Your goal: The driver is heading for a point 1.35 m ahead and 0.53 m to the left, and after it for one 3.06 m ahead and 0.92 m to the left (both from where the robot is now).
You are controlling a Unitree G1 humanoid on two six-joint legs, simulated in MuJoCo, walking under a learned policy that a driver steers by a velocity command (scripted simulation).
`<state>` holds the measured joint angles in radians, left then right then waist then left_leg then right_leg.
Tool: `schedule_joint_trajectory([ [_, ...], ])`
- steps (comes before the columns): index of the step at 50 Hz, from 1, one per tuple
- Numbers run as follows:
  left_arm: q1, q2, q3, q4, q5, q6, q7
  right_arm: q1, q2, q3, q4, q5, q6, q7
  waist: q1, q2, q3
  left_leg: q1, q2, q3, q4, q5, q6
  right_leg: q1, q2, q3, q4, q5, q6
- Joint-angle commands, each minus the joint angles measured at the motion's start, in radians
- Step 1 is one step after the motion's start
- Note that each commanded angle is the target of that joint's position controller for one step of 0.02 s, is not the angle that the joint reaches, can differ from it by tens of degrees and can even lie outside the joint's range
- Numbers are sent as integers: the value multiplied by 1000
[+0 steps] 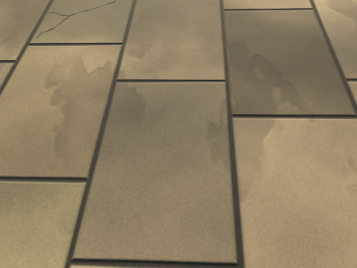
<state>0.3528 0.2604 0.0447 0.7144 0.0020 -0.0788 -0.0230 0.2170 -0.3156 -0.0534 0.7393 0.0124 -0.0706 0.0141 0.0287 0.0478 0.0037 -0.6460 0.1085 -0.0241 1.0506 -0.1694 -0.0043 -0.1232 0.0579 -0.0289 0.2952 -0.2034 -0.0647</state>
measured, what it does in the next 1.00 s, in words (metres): walks ahead, turning left: left foot, then right foot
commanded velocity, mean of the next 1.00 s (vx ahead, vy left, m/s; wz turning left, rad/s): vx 0.49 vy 0.00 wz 0.48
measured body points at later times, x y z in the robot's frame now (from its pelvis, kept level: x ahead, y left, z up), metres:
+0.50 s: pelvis +0.29 +0.06 -0.01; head +0.33 +0.08 +0.44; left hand +0.39 +0.36 -0.10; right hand +0.46 -0.18 -0.11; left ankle +0.30 +0.13 -0.75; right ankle +0.35 -0.10 -0.67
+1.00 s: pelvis +0.58 +0.09 +0.00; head +0.60 +0.09 +0.45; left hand +0.50 +0.37 -0.11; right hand +0.85 -0.07 -0.10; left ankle +0.53 +0.23 -0.66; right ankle +0.62 -0.01 -0.75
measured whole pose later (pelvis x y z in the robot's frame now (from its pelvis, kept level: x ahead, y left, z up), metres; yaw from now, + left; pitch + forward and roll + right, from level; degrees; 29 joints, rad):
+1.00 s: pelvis +0.58 +0.09 +0.00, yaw +33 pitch +1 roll -2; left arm 0.30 0.27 0.06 0.74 0.01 -0.10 0.00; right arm 0.23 -0.32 -0.07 0.65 0.02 -0.01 0.00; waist 0.04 0.05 0.03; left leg -0.62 0.06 -0.07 1.12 -0.27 -0.01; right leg -0.16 0.02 -0.09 0.35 -0.21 -0.03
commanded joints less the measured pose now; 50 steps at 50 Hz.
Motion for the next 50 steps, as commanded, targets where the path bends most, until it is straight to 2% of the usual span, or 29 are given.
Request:
schedule_joint_trajectory([
  [1, -53, 141, 37, -47, 1, -26, 10, -34, -27, 0, -61, -2, -1, 4, -17, -109, 49, -97, 21, -26, -138, 152, -15, 17, -248, 127, -165, 274, -145],
  [5, -8, 174, 42, -5, -1, -26, 20, -175, -9, 14, -101, 10, -11, 26, 36, -94, 84, -25, -27, 5, -366, 307, 11, 24, -253, 29, -194, 265, -111],
  [8, 32, 181, 45, 32, -9, -14, 23, -248, -11, 16, -140, 14, -14, 46, 55, -78, 104, -56, -47, 7, -450, 287, 43, 139, -291, -5, -164, 309, -100],
  [10, 35, 188, 48, 43, -11, 1, 28, -264, -19, 13, -161, 11, -16, 61, 44, -85, 91, -52, -71, 34, -478, 206, 71, 220, -309, -29, -101, 467, -83],
  [12, 23, 219, 55, 37, -9, 17, 41, -216, -51, -3, -167, 5, -11, 65, 5, -128, 18, 55, -135, 99, -468, 91, 107, 273, -305, -61, 41, 849, -58],
  [13, 18, 232, 58, 32, -5, 29, 49, -127, -86, -22, -153, 5, -6, 62, -46, -150, -48, 169, -174, 124, -466, 44, 129, 280, -294, -79, 181, 1009, -43],
  [14, 5, 233, 55, 23, -5, 37, 58, 26, -132, -48, -122, 9, -2, 51, -130, -134, -130, 400, -199, 118, -518, 93, 165, 186, -265, -111, 396, 1018, -13],
  [15, 25, 203, 39, -6, 16, 28, 66, 188, -213, -74, -98, 9, 9, 31, -184, -20, -252, 741, -37, -131, -501, 140, 231, -76, -219, -113, 712, 669, 21],
  [16, 158, 60, -7, -34, 31, 0, 37, 174, -268, -79, -106, 16, 2, 33, -60, 209, -379, 1082, 207, -701, -584, -89, 429, -513, 0, 6, 1050, -348, 82],
  [17, 31, 166, 12, -39, -2, -35, 20, 208, -173, -60, -111, 16, 4, 27, -153, 85, -409, 1093, 198, -780, -700, -188, 398, -612, -23, 164, 1121, -349, 65],
  [18, -75, 191, 19, -83, -38, -53, 13, 161, -151, -52, -111, 7, 3, 21, -150, 45, -245, 969, 171, -631, -734, -129, 351, -672, -68, 155, 1090, -255, 52],
  [19, -112, 175, 12, -96, -27, -65, 18, 97, -144, -49, -123, 7, 1, 17, -108, -60, -149, 807, 134, -530, -747, -15, 327, -648, -109, 142, 1007, -180, 49],
  [20, -131, 171, 17, -95, -1, -65, 26, 43, -122, -42, -135, 2, 2, 16, -71, -100, -77, 674, 95, -447, -770, 108, 310, -600, -134, 128, 934, -142, 57],
  [21, -100, 174, 21, -100, 4, -56, 27, 16, -115, -38, -148, -14, 0, 12, -30, -40, -71, 583, 81, -422, -791, 193, 326, -535, -148, 138, 914, -124, 71],
  [24, -75, 146, 15, -91, 18, -25, 31, 0, -104, -36, -135, -2, -3, 1, 2, -22, -35, 434, 35, -320, -826, 286, 323, -486, -163, 105, 790, -100, 121],
  [26, -150, 118, 4, -116, 24, -18, 35, 22, -133, -44, -119, 0, -1, -11, -17, -19, -6, 367, 1, -265, -831, 314, 304, -484, -149, 82, 659, 8, 147],
  [29, -276, 85, -10, -139, 18, -25, 28, 64, -146, -48, -96, 11, 12, -24, -71, 7, -6, 327, -61, -216, -798, 217, 241, -394, -97, 69, 404, 232, 151],
  [31, -340, 95, -7, -152, 3, -32, 20, 107, -154, -50, -79, 14, 19, -27, -101, 22, -14, 345, -50, -257, -780, 144, 226, -345, -63, 73, 312, 295, 150],
  [33, -363, 122, 4, -161, -6, -39, 12, 130, -148, -49, -68, 20, 26, -29, -103, 37, -15, 415, -24, -324, -730, 84, 214, -338, -56, 105, 243, 266, 136],
  [35, -344, 151, 20, -158, -11, -46, 7, 127, -143, -49, -66, 17, 31, -31, -81, 61, -19, 481, 7, -394, -668, 65, 196, -311, -57, 126, 207, 187, 108],
  [37, -228, 176, 41, -129, -9, -54, 12, 104, -118, -43, -74, 12, 35, -29, -12, 76, -51, 473, -20, -400, -563, 107, 160, -148, -60, 102, 147, 148, 58],
  [38, -110, 213, 56, -119, 7, -59, 20, 104, -65, -24, -87, 4, 31, -24, 45, 27, -158, 403, -72, -345, -364, 74, 126, 68, -163, 183, 162, 121, 0],
  [39, 8, 292, 75, -106, 26, -52, 27, 209, 6, -2, -106, 7, 24, -23, 37, -192, -309, 123, -208, -199, -31, -239, 52, 424, -394, 519, 141, 14, -128],
  [40, 54, 277, 79, -74, 4, -38, 16, 255, -41, -2, -120, 28, 17, -24, 26, -387, -337, -100, -185, -151, 185, -433, 27, 486, -511, 863, 41, -265, -210],
  [41, 2, 189, 57, -95, -2, -34, 18, 187, -129, -26, -105, 34, 22, -26, 51, -231, -197, -156, -129, -171, 266, -341, 15, 373, -466, 766, 3, -369, -170],
  [42, -43, 155, 46, -99, 2, -26, 22, 98, -146, -33, -122, 21, 29, -27, 55, -153, -98, -150, -96, -130, 270, -258, 8, 255, -418, 595, 0, -278, -128],
  [43, -80, 137, 38, -93, 8, -22, 22, 54, -131, -34, -136, 9, 31, -25, 38, -117, -33, -125, -70, -119, 233, -202, 4, 148, -371, 480, -21, -145, -113],
  [46, -112, 108, 31, -68, 9, -30, 23, 57, -74, -32, -142, 17, 45, -13, -4, -169, 13, -42, -21, -89, 151, -131, 2, 17, -301, 275, -90, 36, -100],
  [50, -96, 150, 49, -22, 4, -37, 23, -7, -36, -21, -169, 8, 54, -9, -3, -129, 32, -96, -3, -79, 14, -42, -18, 33, -320, 146, -133, 193, -130],
])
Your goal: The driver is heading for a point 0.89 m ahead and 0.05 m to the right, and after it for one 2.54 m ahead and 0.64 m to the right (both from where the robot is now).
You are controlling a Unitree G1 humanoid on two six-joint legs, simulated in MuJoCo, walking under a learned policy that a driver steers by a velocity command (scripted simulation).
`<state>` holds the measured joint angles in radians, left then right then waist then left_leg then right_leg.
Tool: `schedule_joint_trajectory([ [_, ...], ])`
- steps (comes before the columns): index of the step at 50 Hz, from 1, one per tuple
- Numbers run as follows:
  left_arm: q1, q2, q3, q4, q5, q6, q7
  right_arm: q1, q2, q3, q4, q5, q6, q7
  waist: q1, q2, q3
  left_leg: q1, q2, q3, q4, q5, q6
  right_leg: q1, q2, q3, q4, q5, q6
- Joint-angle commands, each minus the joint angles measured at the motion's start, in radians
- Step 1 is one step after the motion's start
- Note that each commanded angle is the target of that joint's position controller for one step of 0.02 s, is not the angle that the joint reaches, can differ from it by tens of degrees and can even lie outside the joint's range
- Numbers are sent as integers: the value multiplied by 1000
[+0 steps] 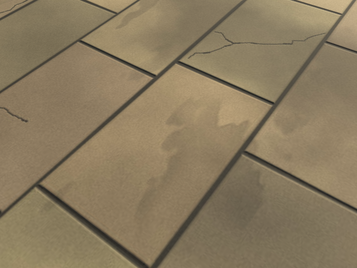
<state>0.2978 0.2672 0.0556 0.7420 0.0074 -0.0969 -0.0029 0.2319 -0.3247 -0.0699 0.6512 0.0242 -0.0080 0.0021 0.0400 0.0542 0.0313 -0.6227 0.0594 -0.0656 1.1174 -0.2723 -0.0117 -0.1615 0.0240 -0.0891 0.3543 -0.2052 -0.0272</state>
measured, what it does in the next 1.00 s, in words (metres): walks ahead: left foot, then right foot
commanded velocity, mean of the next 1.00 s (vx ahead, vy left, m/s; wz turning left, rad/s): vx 0.50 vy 0.00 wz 0.03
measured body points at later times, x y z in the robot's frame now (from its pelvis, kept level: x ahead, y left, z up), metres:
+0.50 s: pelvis +0.27 +0.08 +0.00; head +0.29 +0.10 +0.45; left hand +0.34 +0.38 -0.11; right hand +0.43 -0.16 -0.10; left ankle +0.27 +0.16 -0.74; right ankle +0.33 -0.08 -0.66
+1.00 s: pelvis +0.57 +0.06 -0.01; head +0.61 +0.06 +0.44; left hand +0.70 +0.33 -0.11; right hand +0.69 -0.22 -0.11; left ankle +0.51 +0.22 -0.66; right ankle +0.61 -0.01 -0.74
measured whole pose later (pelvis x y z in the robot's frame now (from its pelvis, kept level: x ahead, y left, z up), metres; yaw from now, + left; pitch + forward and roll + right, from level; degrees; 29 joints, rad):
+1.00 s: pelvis +0.57 +0.06 -0.01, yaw -3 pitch +2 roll +0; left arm 0.26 0.29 0.06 0.69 -0.01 -0.05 -0.03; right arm 0.21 -0.30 -0.04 0.72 0.00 -0.11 0.01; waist 0.01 0.01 0.05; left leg -0.48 0.05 -0.06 1.17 -0.36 0.00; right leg -0.32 0.11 0.02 0.46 -0.16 -0.09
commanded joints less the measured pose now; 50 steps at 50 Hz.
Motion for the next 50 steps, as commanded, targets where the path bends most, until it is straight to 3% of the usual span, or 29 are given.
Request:
schedule_joint_trajectory([
  [1, -41, 153, 41, -41, 0, -16, 3, -37, -24, -3, -83, -3, -10, 7, -10, -128, 2, -123, 49, -34, -101, 106, -11, 87, -285, 173, -193, 225, -165],
  [6, -9, 190, 47, 2, -12, 0, 10, -185, 1, 10, -117, -1, -27, 38, 41, -110, 37, -61, 31, 45, -366, 290, 13, 128, -269, 24, -194, 276, -129],
  [10, 23, 225, 58, 33, -31, 21, 10, -249, -16, 4, -155, 2, -26, 59, 38, -117, 53, -24, 0, 100, -472, 197, 63, 228, -302, -35, -135, 443, -102],
  [12, 35, 253, 65, 44, -42, 32, 14, -196, -45, -13, -156, -7, -22, 58, -13, -146, -4, 119, -68, 147, -495, 89, 108, 248, -306, -63, -1, 783, -91],
  [13, 27, 261, 65, 47, -45, 38, 16, -83, -79, -34, -130, -9, -19, 54, -87, -141, -69, 279, -107, 162, -541, 97, 140, 226, -291, -86, 148, 889, -76],
  [14, 30, 239, 53, 47, -41, 38, 19, 85, -126, -62, -82, -6, -14, 39, -173, -113, -152, 546, -127, 144, -592, 169, 175, 98, -257, -111, 351, 831, -47],
  [15, 60, 150, 21, 14, -4, 28, 16, 212, -215, -83, -51, -8, -7, 17, -185, 62, -260, 904, 92, -191, -584, 168, 260, -250, -179, -118, 695, 279, 0],
  [16, 115, 97, -7, -9, -5, 2, 3, 180, -250, -76, -71, -1, -19, 19, -112, 202, -426, 1056, 309, -716, -749, 16, 426, -497, -11, 47, 981, -376, 36],
  [17, 13, 199, 21, -16, -43, -17, -8, 168, -163, -51, -71, -8, -30, 26, -167, 67, -376, 1002, 292, -642, -799, -24, 378, -587, -63, 171, 1030, -329, 29],
  [18, -60, 195, 18, -45, -63, -26, -12, 128, -137, -41, -61, -13, -39, 28, -152, 53, -229, 863, 253, -482, -806, 31, 337, -617, -100, 151, 994, -261, 14],
  [19, -78, 174, 14, -41, -46, -29, -3, 66, -113, -33, -53, -12, -47, 29, -106, -24, -143, 714, 206, -370, -818, 126, 300, -585, -144, 144, 907, -184, 12],
  [20, -71, 177, 20, -32, -25, -22, 1, 19, -77, -21, -55, -18, -53, 29, -71, -12, -104, 611, 172, -295, -838, 228, 284, -529, -170, 148, 841, -137, 18],
  [21, -27, 166, 19, -15, -23, -9, -1, -7, -63, -14, -59, -29, -59, 27, -40, 5, -92, 541, 160, -251, -875, 268, 281, -471, -184, 154, 829, -96, 24],
  [23, 19, 138, 14, 10, -25, 16, -4, -16, -64, -16, -37, -29, -77, 25, -17, 8, -80, 472, 161, -177, -922, 350, 297, -431, -190, 147, 788, -64, 49],
  [26, -57, 114, 10, -7, -23, 34, 1, 10, -76, -19, 8, -35, -93, 16, -33, -15, -20, 457, 139, -60, -966, 388, 268, -508, -187, 158, 671, 82, 71],
  [31, -181, 78, -2, -40, -30, 23, -19, 38, -95, -19, 49, -37, -96, 3, -90, -10, 27, 491, 119, 82, -1002, 332, 203, -485, -131, 139, 380, 348, 50],
  [36, -286, 68, -10, -103, -28, 19, -54, 101, -113, -28, 106, -21, -71, -4, -129, -25, 64, 696, 187, 121, -941, 428, 185, -571, -105, 109, 250, 269, 2],
  [37, -292, 71, -9, -116, -26, 19, -61, 101, -118, -30, 111, -18, -62, -8, -124, -19, 60, 733, 199, 127, -909, 500, 177, -574, -95, 93, 240, 216, -12],
  [39, -253, 95, 3, -129, -23, 23, -69, 78, -146, -38, 107, -15, -46, -19, -85, 16, 8, 769, 199, 157, -790, 823, 150, -484, -42, 32, 239, 101, -49],
  [40, -187, 122, 18, -122, -22, 28, -68, 70, -159, -41, 102, -16, -37, -27, -45, 36, -46, 770, 191, 173, -681, 995, 134, -386, -3, 1, 248, 52, -70],
  [41, -54, 164, 42, -95, -22, 31, -62, 55, -160, -39, 97, -15, -28, -35, 32, 27, -121, 714, 162, 207, -495, 1057, 107, -198, 39, -13, 208, 78, -102],
  [42, 108, 232, 72, -67, -26, 37, -46, 63, -142, -28, 82, -23, -32, -43, 108, -36, -218, 507, 124, 215, -224, 847, 68, 105, -26, 125, 184, 132, -156],
  [43, 146, 336, 95, -66, -34, 35, -38, 184, -5, 18, 38, -51, -60, -22, 21, -300, -338, 34, -82, 177, 173, -25, -7, 507, -297, 673, 144, -11, -358],
  [44, 172, 251, 70, -82, -34, 30, -36, 112, -60, 15, 44, -34, -99, -3, 79, -227, -451, -105, -129, -35, 300, -295, 1, 606, -353, 930, -6, -94, -393],
  [45, 135, 207, 56, -81, -23, 29, -31, 12, -112, 1, 8, 8, -123, 11, 95, -178, -311, -189, -67, -63, 298, -219, 23, 522, -325, 775, -32, -75, -333],
  [46, 73, 192, 52, -92, -23, 27, -27, -33, -100, 9, -10, 7, -136, 11, 62, -87, -210, -177, -23, -49, 214, -140, 34, 373, -287, 660, -39, -3, -300],
  [47, 10, 171, 45, -105, -24, 29, -26, -53, -98, 5, -11, -17, -138, 4, 21, -34, -128, -135, 7, -35, 118, -102, 27, 226, -251, 574, -55, 111, -281],
  [48, -26, 149, 36, -120, -12, 28, -22, -39, -105, -3, -11, -29, -130, 1, -16, -56, -102, -60, 29, -38, 67, -73, 18, 122, -226, 519, -78, 205, -277],
  [50, -59, 149, 36, -131, -13, 29, -16, 1, -87, -2, -6, -38, -107, -1, -55, -85, -79, -1, 36, -22, -11, -58, -14, 14, -195, 465, -113, 290, -284],
])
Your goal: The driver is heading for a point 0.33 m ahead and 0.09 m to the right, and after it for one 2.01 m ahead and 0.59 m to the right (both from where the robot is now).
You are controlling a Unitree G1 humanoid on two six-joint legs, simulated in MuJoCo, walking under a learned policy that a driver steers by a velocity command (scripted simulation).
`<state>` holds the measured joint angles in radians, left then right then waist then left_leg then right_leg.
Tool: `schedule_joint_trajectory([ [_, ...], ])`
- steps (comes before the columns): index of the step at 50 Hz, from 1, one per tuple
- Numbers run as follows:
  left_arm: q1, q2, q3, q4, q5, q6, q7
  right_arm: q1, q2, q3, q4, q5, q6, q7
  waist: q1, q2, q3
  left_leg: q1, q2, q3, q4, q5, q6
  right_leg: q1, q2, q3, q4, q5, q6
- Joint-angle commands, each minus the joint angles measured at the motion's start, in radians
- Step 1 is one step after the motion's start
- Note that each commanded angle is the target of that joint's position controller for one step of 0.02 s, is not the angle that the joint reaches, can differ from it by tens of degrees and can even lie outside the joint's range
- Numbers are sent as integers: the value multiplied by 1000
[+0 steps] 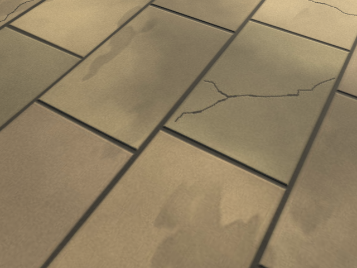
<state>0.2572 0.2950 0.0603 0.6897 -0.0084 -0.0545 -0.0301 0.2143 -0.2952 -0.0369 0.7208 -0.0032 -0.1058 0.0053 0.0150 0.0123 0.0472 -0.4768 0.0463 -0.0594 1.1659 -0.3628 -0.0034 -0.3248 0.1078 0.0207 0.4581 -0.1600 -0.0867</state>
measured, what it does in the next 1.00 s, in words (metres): walks ahead, turning right: left foot, then right foot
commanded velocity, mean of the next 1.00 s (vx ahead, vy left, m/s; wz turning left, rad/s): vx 0.50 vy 0.00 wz -0.56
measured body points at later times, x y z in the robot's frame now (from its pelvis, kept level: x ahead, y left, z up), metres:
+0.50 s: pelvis +0.28 +0.05 +0.01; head +0.30 +0.06 +0.45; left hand +0.48 +0.28 -0.10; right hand +0.29 -0.25 -0.09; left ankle +0.32 +0.15 -0.74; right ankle +0.23 -0.08 -0.65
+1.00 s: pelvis +0.50 -0.11 +0.00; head +0.53 -0.14 +0.45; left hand +0.76 +0.05 -0.09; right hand +0.46 -0.42 -0.11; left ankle +0.58 +0.05 -0.65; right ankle +0.50 -0.19 -0.74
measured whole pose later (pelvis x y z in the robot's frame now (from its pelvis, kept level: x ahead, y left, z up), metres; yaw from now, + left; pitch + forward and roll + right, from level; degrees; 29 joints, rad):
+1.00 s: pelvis +0.50 -0.11 +0.00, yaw -35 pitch +1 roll +0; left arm 0.26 0.28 0.06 0.64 0.00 -0.04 -0.03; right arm 0.19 -0.32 -0.05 0.76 0.00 -0.10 0.01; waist 0.01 0.03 0.06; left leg -0.52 0.10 -0.04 1.14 -0.32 -0.02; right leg -0.29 0.10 0.01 0.44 -0.17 -0.09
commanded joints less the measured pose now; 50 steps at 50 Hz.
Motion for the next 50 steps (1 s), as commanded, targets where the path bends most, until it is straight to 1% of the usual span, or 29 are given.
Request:
schedule_joint_trajectory([
  [1, -17, 130, 34, -76, 0, -15, 16, 21, -103, -31, -73, -14, 1, -7, -35, -47, -85, -133, 48, -13, -108, 48, -40, 129, -268, 321, -225, 279, -223],
  [3, -2, 158, 42, -66, -4, -14, 29, -37, -75, -19, -91, -17, 10, -11, -21, -54, -60, -118, 33, 8, -245, 147, -69, 61, -234, 261, -235, 291, -206],
  [6, 34, 168, 47, -48, -13, -2, 41, -156, -49, -6, -111, -11, 5, -5, 29, -84, -54, -33, -16, 17, -489, 376, -80, 18, -176, 215, -213, 180, -148],
  [9, 86, 171, 49, -27, -20, 9, 45, -223, -72, -14, -128, 7, -6, 6, 57, -102, -59, 16, -48, -4, -606, 433, -75, 60, -199, 285, -174, 77, -125],
  [12, 87, 162, 50, -24, -19, 16, 48, -202, -115, -35, -127, 13, -18, 12, 30, -128, -62, 57, -45, -37, -666, 346, -38, 143, -237, 384, -88, 25, -98],
  [14, 66, 131, 42, -33, -13, 19, 46, -85, -139, -55, -97, 10, -27, 7, -38, -137, -97, 222, -39, -15, -721, 306, 10, 129, -202, 387, 21, 54, -60],
  [15, 66, 75, 22, -46, -5, 15, 42, 34, -179, -70, -86, -7, -32, -1, -94, -78, -202, 429, 74, -111, -712, 258, 66, 58, -147, 327, 230, 10, -25],
  [16, 193, -2, -1, -62, -8, 8, 41, 140, -261, -89, -72, -23, -23, -6, -67, 167, -345, 776, 307, -467, -746, 133, 202, -226, -5, 185, 564, -343, 47],
  [17, 219, 57, 1, -76, -32, 2, 41, 188, -245, -92, -40, 0, -10, 4, -68, 322, -356, 817, 402, -785, -852, -186, 271, -445, -46, 146, 769, -447, 65],
  [18, 136, 145, 24, -64, -35, 6, 45, 134, -161, -71, -61, 6, -8, 2, -97, 174, -219, 702, 351, -676, -887, -278, 229, -491, -97, 163, 844, -349, 73],
  [19, 53, 161, 32, -80, -22, 13, 45, 85, -128, -59, -65, 1, -1, -2, -97, 104, -129, 586, 307, -512, -886, -160, 190, -483, -128, 123, 846, -269, 78],
  [20, 16, 149, 33, -89, -10, 16, 43, 48, -102, -48, -63, -5, 3, -2, -81, 72, -72, 485, 261, -392, -904, -22, 177, -453, -156, 117, 809, -213, 81],
  [22, 19, 112, 33, -97, -17, 23, 32, 18, -76, -40, -49, -11, 0, -7, -46, 114, -36, 381, 205, -239, -948, 122, 161, -380, -198, 104, 746, -154, 82],
  [23, 23, 91, 30, -97, -20, 28, 29, 19, -73, -41, -40, -7, -3, -7, -41, 119, -36, 366, 196, -189, -966, 166, 166, -370, -202, 90, 729, -143, 85],
  [27, -37, 55, 19, -125, -12, 37, 25, 36, -120, -58, 0, -6, -9, -8, -43, 68, -20, 384, 220, -63, -1008, 328, 199, -424, -219, 82, 598, -44, 107],
  [32, -165, 31, 6, -150, -13, 22, -3, 52, -154, -63, 36, 2, 7, -13, -86, 48, 7, 421, 194, 109, -1007, 421, 164, -371, -206, 14, 330, 174, 95],
  [36, -255, 33, 5, -191, -18, 21, -27, 99, -187, -72, 70, 20, 27, -12, -104, 47, 40, 514, 227, 168, -976, 499, 141, -347, -186, -41, 206, 128, 54],
  [38, -237, 60, 18, -200, -13, 24, -32, 94, -213, -81, 74, 30, 39, -15, -71, 69, 13, 557, 233, 208, -882, 777, 121, -269, -139, -88, 176, 31, 15],
  [39, -189, 83, 31, -194, -9, 29, -31, 91, -230, -87, 73, 35, 45, -20, -35, 88, -27, 569, 230, 228, -788, 957, 111, -188, -101, -117, 173, -21, -8],
  [40, -71, 119, 53, -166, -9, 33, -27, 80, -238, -89, 70, 39, 52, -24, 37, 82, -93, 544, 212, 254, -622, 1062, 94, -31, -58, -137, 133, -16, -40],
  [41, 105, 176, 87, -118, -13, 40, -11, 81, -214, -79, 64, 35, 52, -28, 126, 47, -181, 401, 176, 273, -389, 979, 60, 244, -38, -106, 83, 43, -81],
  [42, 190, 272, 108, -97, -21, 49, 11, 126, -106, -44, 30, -12, 43, -23, 104, -169, -262, 38, 81, 272, -40, 290, 9, 574, -262, 260, 75, 37, -179],
  [43, 159, 308, 101, -138, -19, 29, 4, 142, -68, -18, -21, -10, 8, -11, 50, -278, -429, -234, -94, 59, 217, -247, -19, 748, -451, 819, -106, -171, -357],
  [44, 153, 214, 76, -133, -13, 14, -4, 22, -164, -43, -37, 27, -17, 2, 111, -141, -367, -340, -30, -48, 245, -167, -6, 709, -426, 737, -160, -206, -296],
  [45, 119, 175, 62, -120, -8, 4, -3, -15, -161, -38, -50, 45, -30, 8, 87, -116, -235, -350, 11, -25, 179, -75, 13, 570, -394, 580, -165, -140, -254],
  [46, 52, 147, 52, -121, -8, -1, -1, -11, -143, -35, -32, 27, -34, 0, 37, -26, -163, -292, 56, -18, 89, -3, 11, 420, -350, 467, -167, -30, -217],
  [47, 0, 114, 40, -127, 0, -4, 1, 1, -150, -41, -20, 8, -26, -3, 3, -37, -126, -224, 84, -17, 15, 40, 2, 312, -319, 387, -179, 95, -199],
  [48, -27, 101, 32, -133, 11, -6, 5, 24, -148, -42, -10, 5, -13, -1, -24, -60, -115, -165, 97, -18, -7, 67, -6, 239, -300, 347, -203, 162, -196],
  [50, -27, 106, 32, -112, 9, -17, 10, 45, -118, -37, 4, -3, 6, 0, -38, -61, -109, -122, 95, 4, -64, 96, -34, 163, -290, 285, -234, 273, -208],
])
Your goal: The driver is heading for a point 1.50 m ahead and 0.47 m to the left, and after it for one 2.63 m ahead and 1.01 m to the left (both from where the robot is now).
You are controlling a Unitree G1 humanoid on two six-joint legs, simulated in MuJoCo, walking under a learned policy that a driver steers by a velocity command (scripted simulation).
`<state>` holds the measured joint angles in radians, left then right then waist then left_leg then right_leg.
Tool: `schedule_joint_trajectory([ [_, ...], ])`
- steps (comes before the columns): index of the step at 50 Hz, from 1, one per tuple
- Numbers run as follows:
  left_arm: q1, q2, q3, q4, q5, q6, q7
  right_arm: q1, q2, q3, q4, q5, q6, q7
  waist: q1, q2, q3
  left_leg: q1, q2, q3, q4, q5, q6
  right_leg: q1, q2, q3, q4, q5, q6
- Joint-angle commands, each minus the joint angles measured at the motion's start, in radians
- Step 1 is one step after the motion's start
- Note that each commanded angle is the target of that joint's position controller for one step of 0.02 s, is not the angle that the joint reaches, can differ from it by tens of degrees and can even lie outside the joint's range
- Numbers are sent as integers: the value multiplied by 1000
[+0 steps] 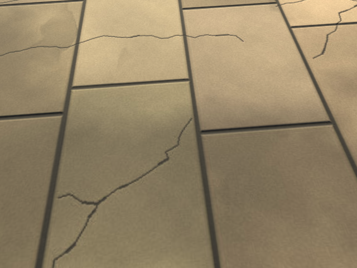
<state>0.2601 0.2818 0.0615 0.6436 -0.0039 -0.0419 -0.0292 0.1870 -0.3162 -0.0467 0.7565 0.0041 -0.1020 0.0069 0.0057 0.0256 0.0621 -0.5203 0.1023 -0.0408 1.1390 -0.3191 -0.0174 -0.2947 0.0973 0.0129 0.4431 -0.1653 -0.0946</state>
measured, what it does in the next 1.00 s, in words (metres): walks ahead: left foot, then right foot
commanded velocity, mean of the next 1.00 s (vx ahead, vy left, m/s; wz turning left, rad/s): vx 0.50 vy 0.00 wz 0.04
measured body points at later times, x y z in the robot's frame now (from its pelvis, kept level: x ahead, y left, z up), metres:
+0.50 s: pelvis +0.29 +0.07 +0.00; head +0.31 +0.09 +0.45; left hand +0.39 +0.35 -0.12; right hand +0.39 -0.20 -0.10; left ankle +0.34 +0.16 -0.74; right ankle +0.23 -0.07 -0.65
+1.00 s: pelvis +0.56 +0.02 +0.00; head +0.59 +0.01 +0.45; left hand +0.69 +0.29 -0.09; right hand +0.64 -0.26 -0.13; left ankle +0.47 +0.15 -0.65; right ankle +0.62 -0.09 -0.74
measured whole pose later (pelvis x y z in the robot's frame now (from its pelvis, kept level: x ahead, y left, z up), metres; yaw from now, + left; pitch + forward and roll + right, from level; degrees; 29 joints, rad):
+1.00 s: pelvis +0.56 +0.02 +0.00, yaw +7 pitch +1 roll -1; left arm 0.17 0.25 0.05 0.74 0.01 -0.10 -0.01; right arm 0.34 -0.31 -0.06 0.83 0.03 -0.04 -0.01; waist -0.02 0.05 0.02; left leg -0.44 0.04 -0.05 1.15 -0.38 0.01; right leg -0.31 0.00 -0.06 0.46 -0.17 -0.02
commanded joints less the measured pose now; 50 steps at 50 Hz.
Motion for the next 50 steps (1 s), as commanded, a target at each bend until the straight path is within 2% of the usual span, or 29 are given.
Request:
schedule_joint_trajectory([
  [1, -17, 129, 32, -52, 3, -34, 13, 57, -84, -23, -35, -13, 10, -3, -26, -70, -108, -85, 36, -7, -80, 88, -32, 109, -271, 258, -234, 300, -200],
  [6, 40, 149, 33, 4, -3, -32, 31, -116, -37, -3, -73, -8, 8, 6, 39, -82, -45, -73, 2, 10, -427, 403, -44, 91, -217, 144, -258, 210, -137],
  [8, 78, 162, 36, 30, -8, -32, 31, -175, -33, 1, -86, 2, 3, 15, 66, -87, -23, -44, -20, 17, -511, 466, -37, 100, -235, 153, -265, 136, -131],
  [11, 117, 166, 39, 67, -14, -26, 31, -224, -52, -4, -109, 7, -4, 29, 79, -90, 4, -82, -30, 0, -587, 422, -4, 206, -287, 190, -224, 133, -125],
  [14, 123, 175, 45, 90, -14, -13, 37, -193, -73, -12, -111, 4, -10, 39, 50, -112, -6, -51, -45, 6, -631, 301, 42, 300, -329, 216, -158, 242, -97],
  [15, 111, 179, 46, 92, -13, -8, 38, -147, -86, -19, -101, 3, -11, 38, 23, -121, -30, 21, -67, 29, -645, 263, 60, 312, -319, 207, -104, 360, -84],
  [16, 100, 171, 41, 91, -10, -3, 39, -40, -113, -36, -70, 1, -12, 32, -35, -107, -98, 173, -98, 61, -669, 267, 88, 301, -272, 171, 25, 511, -61],
  [17, 104, 135, 24, 80, 2, -1, 41, 114, -161, -53, -39, -8, -13, 25, -100, -68, -234, 434, -18, -10, -624, 315, 138, 192, -217, 125, 250, 453, -28],
  [18, 233, 53, -1, 64, -4, -14, 36, 230, -254, -78, -20, -22, -8, 22, -81, 158, -402, 834, 220, -424, -655, 158, 296, -184, -66, 49, 641, 82, 58],
  [19, 219, 66, -5, 72, -9, -29, 35, 275, -190, -63, 2, 2, -3, 31, -103, 257, -438, 901, 278, -711, -824, -52, 335, -365, -12, 128, 796, -409, 71],
  [20, 125, 149, 16, 55, -30, -37, 30, 213, -135, -44, -5, 12, -1, 28, -110, 154, -284, 795, 258, -613, -849, -166, 285, -461, -77, 149, 868, -362, 61],
  [21, 47, 153, 15, 34, -32, -41, 29, 141, -113, -36, -20, 4, 5, 24, -92, 77, -184, 658, 223, -490, -864, -129, 252, -466, -130, 106, 841, -275, 55],
  [22, 2, 144, 16, 24, -17, -43, 30, 89, -93, -27, -24, -5, 9, 24, -68, 37, -100, 524, 182, -395, -895, -33, 244, -447, -165, 81, 774, -208, 57],
  [23, 9, 135, 20, 28, -8, -38, 31, 59, -71, -19, -28, -15, 5, 23, -37, 53, -77, 443, 150, -333, -920, 53, 234, -393, -198, 84, 718, -156, 59],
  [24, 34, 117, 19, 38, -7, -31, 31, 46, -64, -16, -28, -17, 2, 24, -17, 72, -76, 396, 128, -292, -943, 112, 234, -344, -208, 80, 691, -127, 66],
  [27, 34, 81, 11, 43, -1, -17, 35, 56, -87, -22, -8, -6, -9, 19, -1, 62, -63, 351, 114, -193, -991, 261, 259, -344, -221, 56, 602, -65, 95],
  [30, -61, 63, 4, 21, 3, -23, 35, 86, -110, -28, 15, -2, -2, 8, -25, 36, -42, 377, 96, -115, -1011, 348, 247, -384, -226, 45, 425, 92, 115],
  [32, -140, 46, -2, 1, 5, -33, 29, 122, -115, -29, 32, 8, 6, 2, -51, 31, -26, 372, 67, -83, -1008, 367, 229, -350, -204, 31, 289, 190, 120],
  [37, -288, 46, -5, -37, -8, -57, 3, 214, -134, -37, 73, 21, 32, -9, -93, 32, 2, 435, 94, -124, -948, 336, 220, -293, -150, 29, 95, 245, 125],
  [40, -267, 84, 8, -35, -9, -71, -4, 211, -149, -48, 79, 23, 47, -20, -55, 60, -14, 490, 127, -184, -870, 362, 194, -216, -136, 45, 33, 156, 99],
  [41, -215, 101, 16, -21, -9, -75, -2, 197, -153, -50, 77, 22, 52, -22, -20, 70, -39, 485, 120, -186, -815, 425, 182, -130, -124, 30, 11, 126, 83],
  [42, -99, 138, 36, 13, -5, -78, 6, 190, -136, -44, 73, 18, 53, -21, 38, 57, -113, 452, 70, -156, -688, 511, 155, 48, -117, 14, -15, 122, 53],
  [43, 65, 193, 55, 38, 13, -79, 15, 175, -82, -24, 48, 3, 51, -19, 113, 8, -262, 307, 9, -118, -437, 395, 119, 332, -240, 117, 43, 130, -6],
  [44, 160, 284, 79, 58, 23, -65, 21, 295, 21, 7, 19, 6, 35, -17, 85, -245, -422, -67, -142, -6, -71, -29, 45, 709, -490, 508, 7, -9, -145],
  [45, 170, 204, 59, 61, 12, -59, 19, 288, -36, -4, 26, 27, 24, -15, 98, -298, -446, -198, -123, -90, 93, -266, 37, 695, -527, 698, -100, -167, -177],
  [46, 108, 143, 39, 57, 6, -57, 22, 209, -117, -28, 10, 43, 23, -15, 101, -209, -286, -259, -73, -99, 146, -196, 41, 571, -490, 556, -126, -207, -133],
  [48, -1, 86, 20, 64, 8, -56, 22, 121, -102, -34, -10, 28, 31, -16, 56, -128, -130, -221, -7, -64, 89, -59, 34, 332, -412, 339, -186, -78, -95],
  [49, -36, 65, 15, 68, 13, -61, 21, 127, -87, -39, -11, 25, 43, -15, 25, -147, -95, -174, 20, -70, 53, -17, 31, 251, -384, 262, -222, -25, -84],
  [50, -60, 66, 17, 74, 15, -65, 21, 140, -65, -37, -12, 27, 56, -12, 6, -155, -76, -133, 29, -63, 35, 5, 26, 194, -372, 210, -254, 8, -83],
])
